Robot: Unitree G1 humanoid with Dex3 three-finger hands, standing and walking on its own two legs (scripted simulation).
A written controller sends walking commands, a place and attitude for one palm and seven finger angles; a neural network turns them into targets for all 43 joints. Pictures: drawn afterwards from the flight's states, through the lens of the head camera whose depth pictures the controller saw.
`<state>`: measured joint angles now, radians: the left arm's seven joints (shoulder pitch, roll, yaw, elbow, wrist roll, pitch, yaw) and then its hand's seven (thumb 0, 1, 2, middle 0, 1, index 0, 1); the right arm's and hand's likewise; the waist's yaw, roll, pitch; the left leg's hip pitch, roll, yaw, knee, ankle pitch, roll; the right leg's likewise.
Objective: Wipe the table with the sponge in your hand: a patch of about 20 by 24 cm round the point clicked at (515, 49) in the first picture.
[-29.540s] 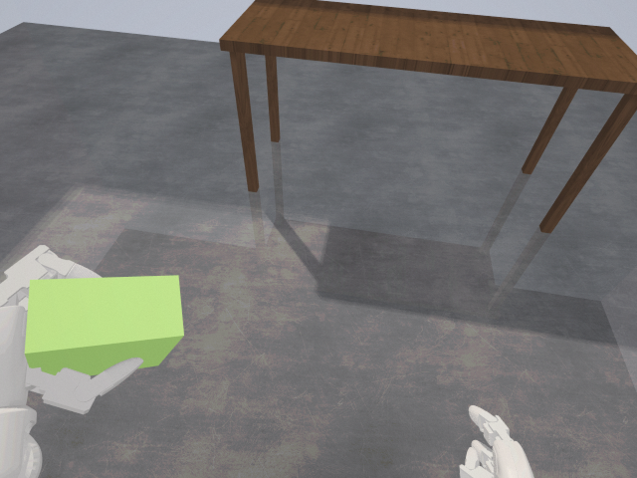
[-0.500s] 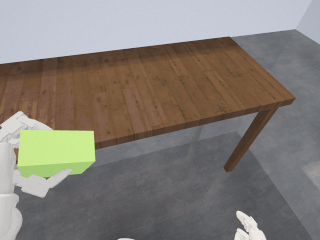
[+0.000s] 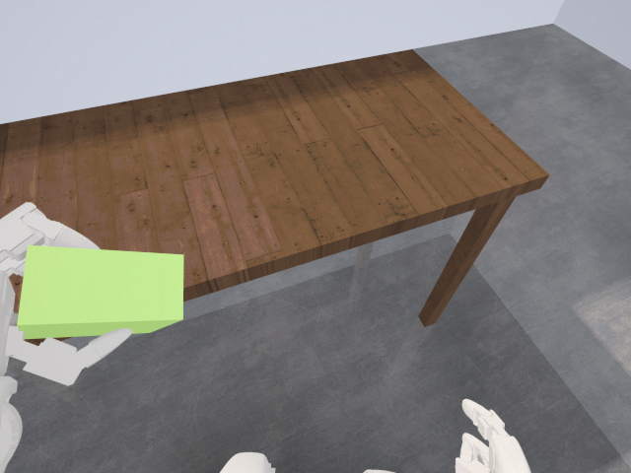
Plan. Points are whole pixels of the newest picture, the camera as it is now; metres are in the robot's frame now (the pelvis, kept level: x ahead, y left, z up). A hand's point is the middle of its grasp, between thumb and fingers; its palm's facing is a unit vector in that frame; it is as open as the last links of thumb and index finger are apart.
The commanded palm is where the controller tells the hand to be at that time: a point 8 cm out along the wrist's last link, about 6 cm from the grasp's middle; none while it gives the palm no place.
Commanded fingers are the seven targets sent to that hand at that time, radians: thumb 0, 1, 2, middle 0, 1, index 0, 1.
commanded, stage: shuffle to correct the standing spot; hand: left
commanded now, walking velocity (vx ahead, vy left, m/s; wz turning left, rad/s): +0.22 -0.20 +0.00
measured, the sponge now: (122, 298) +0.25 +0.20 +0.15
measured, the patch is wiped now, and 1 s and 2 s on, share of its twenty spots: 0.00 0.00 0.00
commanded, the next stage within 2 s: none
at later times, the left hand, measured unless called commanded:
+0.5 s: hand (216, 210) +0.32 +0.12 +0.20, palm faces +0.33 -0.72 -0.61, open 10.1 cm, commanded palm +0.27 +0.16 +0.20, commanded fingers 0.00 0.10 1.30 -1.20 -1.60 -1.20 -1.60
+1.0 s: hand (334, 162) +0.38 +0.01 +0.21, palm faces +0.40 -0.81 -0.43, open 10.1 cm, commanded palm +0.30 +0.05 +0.20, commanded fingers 0.00 0.10 1.30 -1.20 -1.60 -1.20 -1.60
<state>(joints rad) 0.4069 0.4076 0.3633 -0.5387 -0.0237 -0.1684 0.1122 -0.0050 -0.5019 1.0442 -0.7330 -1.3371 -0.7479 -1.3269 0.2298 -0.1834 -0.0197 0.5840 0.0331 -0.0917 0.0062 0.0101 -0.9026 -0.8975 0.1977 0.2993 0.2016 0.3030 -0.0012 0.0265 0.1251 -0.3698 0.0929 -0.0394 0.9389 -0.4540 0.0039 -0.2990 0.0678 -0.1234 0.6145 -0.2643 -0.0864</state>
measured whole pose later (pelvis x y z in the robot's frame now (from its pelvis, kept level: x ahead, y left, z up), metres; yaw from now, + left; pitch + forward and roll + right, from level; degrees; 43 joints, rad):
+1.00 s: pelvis +0.14 -0.23 +0.01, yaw -1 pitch -3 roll +3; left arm 0.35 0.46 0.42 -0.48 -0.03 -0.17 0.12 0.00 -0.50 1.04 -0.74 -1.33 -0.75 -1.32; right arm 0.18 -0.17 -0.03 0.56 0.02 -0.04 -0.02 0.01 -0.91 -0.90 0.19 0.30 0.20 0.30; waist -0.03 -0.07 0.06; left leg -0.24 0.06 0.08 0.55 -0.25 -0.02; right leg -0.58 0.04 -0.02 1.37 -0.37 -0.04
